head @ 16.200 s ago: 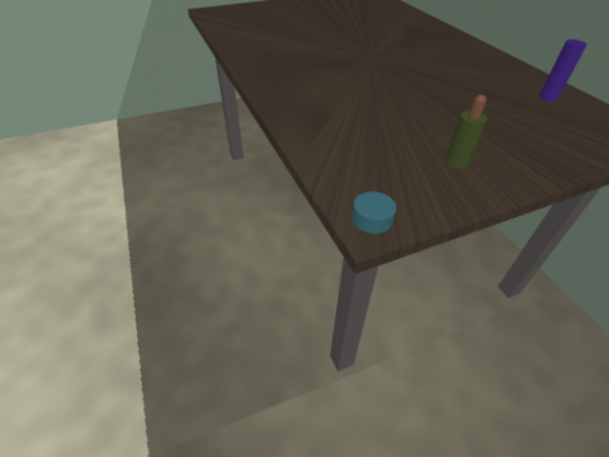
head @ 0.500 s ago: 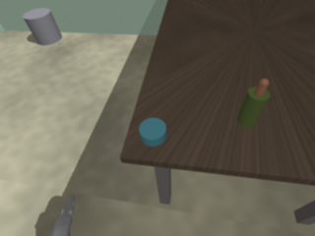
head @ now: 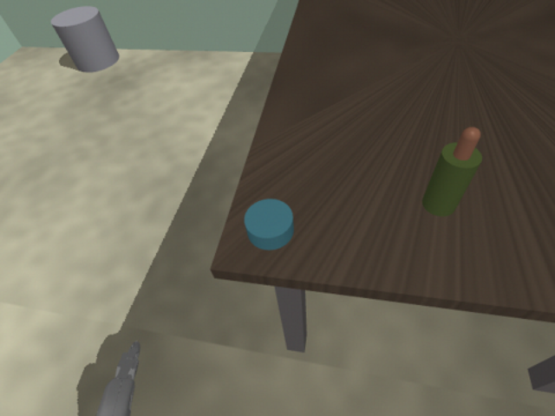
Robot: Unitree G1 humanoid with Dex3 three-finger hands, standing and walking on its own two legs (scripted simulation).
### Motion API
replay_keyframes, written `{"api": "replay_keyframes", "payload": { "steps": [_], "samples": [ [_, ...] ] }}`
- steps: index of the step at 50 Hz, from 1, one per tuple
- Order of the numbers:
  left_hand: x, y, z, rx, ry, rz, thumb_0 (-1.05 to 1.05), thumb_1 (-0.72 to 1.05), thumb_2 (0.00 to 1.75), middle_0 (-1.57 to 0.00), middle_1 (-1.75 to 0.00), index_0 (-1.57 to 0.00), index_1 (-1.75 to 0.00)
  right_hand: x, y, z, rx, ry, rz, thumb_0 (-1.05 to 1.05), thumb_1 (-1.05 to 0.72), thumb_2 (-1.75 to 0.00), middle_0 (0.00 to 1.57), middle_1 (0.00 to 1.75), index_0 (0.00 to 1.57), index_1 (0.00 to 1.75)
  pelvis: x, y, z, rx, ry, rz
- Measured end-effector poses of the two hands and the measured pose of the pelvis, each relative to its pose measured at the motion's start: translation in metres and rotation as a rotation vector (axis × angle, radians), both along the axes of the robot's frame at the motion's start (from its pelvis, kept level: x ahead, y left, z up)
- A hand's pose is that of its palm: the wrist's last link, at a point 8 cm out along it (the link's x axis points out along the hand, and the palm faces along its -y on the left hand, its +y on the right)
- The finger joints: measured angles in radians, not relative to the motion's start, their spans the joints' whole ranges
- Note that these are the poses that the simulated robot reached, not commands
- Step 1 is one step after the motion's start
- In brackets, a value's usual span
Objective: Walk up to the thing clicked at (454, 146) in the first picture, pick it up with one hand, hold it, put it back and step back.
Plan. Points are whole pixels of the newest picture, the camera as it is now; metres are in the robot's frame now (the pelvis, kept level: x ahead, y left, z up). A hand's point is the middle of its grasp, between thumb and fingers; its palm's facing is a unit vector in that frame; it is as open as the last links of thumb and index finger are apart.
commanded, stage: go down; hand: right
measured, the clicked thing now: (454, 171) +0.51 -0.21 +0.06
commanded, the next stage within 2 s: approach in 0.62 s
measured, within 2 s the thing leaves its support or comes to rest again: neither
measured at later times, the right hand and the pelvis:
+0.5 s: hand out of the picture +0.41 -0.39 +0.17, palm faces +0.24 +0.97 +0.00, open 17.4 cm; pelvis +0.00 +0.00 +0.00, yaw +0 degrees
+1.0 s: hand out of the picture +0.42 -0.37 +0.13, palm faces +0.18 +0.98 +0.00, open 17.3 cm; pelvis +0.00 +0.00 -0.01, yaw +0 degrees
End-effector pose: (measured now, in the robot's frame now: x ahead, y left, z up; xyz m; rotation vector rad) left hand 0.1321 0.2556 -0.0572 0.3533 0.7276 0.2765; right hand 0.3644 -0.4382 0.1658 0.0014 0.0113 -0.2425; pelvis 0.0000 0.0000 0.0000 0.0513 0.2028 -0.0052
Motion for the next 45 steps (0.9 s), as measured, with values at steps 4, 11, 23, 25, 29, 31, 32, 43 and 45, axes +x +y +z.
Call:
{"api": "replay_keyframes", "payload": {
  "steps": [4,11,23,25,29,31,32,43,45],
  "samples": [
    [0.0,0.002,0.003,0.008,-0.012,0.002,-0.01,-0.55,0.07,-0.06,-0.05,-0.05,-0.06,0.004,-0.001,0.003,0.003,0.0,-0.002,-0.01,0.55,-0.05,0.05,0.05,0.05,0.05,0.0,0.0,-0.001,0.0,0.006,0.001],
    [0.002,0.004,0.005,0.016,-0.022,-0.001,-0.01,-0.55,0.07,-0.05,-0.05,-0.05,-0.06,0.009,-0.004,0.008,0.003,0.0,-0.009,-0.01,0.54,-0.05,0.05,0.05,0.05,0.05,0.001,0.0,-0.002,0.002,0.014,0.001],
    [0.004,0.008,0.002,0.014,-0.011,0.008,-0.01,-0.56,0.08,-0.05,-0.05,-0.05,-0.06,0.014,-0.003,0.011,-0.001,0.013,-0.002,-0.01,0.53,-0.05,0.05,0.05,0.05,0.05,0.004,0.001,-0.004,0.001,0.024,0.0],
    [0.005,0.008,0.002,0.011,-0.014,0.006,-0.01,-0.56,0.08,-0.05,-0.05,-0.05,-0.06,0.013,-0.002,0.008,0.002,0.017,0.0,-0.01,0.52,-0.05,0.05,0.05,0.05,0.05,0.005,0.002,-0.004,0.001,0.025,0.001],
    [0.007,0.008,0.004,0.011,-0.023,0.005,-0.01,-0.56,0.08,-0.05,-0.05,-0.05,-0.06,0.013,-0.002,0.007,0.009,0.009,-0.006,-0.01,0.53,-0.05,0.05,0.05,0.05,0.05,0.005,0.002,-0.004,0.0,0.024,0.001],
    [0.007,0.008,0.004,0.012,-0.021,0.007,-0.01,-0.56,0.08,-0.05,-0.05,-0.05,-0.06,0.012,-0.002,0.008,0.008,0.004,-0.009,-0.01,0.53,-0.05,0.05,0.05,0.05,0.05,0.006,0.003,-0.004,0.0,0.024,0.0],
    [0.006,0.009,0.003,0.012,-0.02,0.009,-0.01,-0.56,0.08,-0.05,-0.05,-0.05,-0.06,0.012,-0.003,0.008,0.006,0.003,-0.011,-0.01,0.53,-0.05,0.05,0.05,0.05,0.05,0.006,0.003,-0.004,0.0,0.023,0.0],
    [0.005,0.007,0.0,0.009,-0.014,0.005,-0.01,-0.56,0.07,-0.06,-0.05,-0.05,-0.06,0.01,-0.004,0.002,-0.001,0.03,0.001,-0.01,0.53,-0.05,0.04,0.05,0.05,0.05,0.003,0.001,-0.006,0.002,0.03,-0.002],
    [0.005,0.007,-0.001,0.01,-0.015,0.0,-0.01,-0.56,0.07,-0.06,-0.05,-0.05,-0.06,0.011,0.0,-0.005,0.0,0.041,0.012,-0.01,0.52,-0.05,0.04,0.05,0.05,0.05,0.002,0.001,-0.007,0.001,0.034,-0.003]
  ]
}}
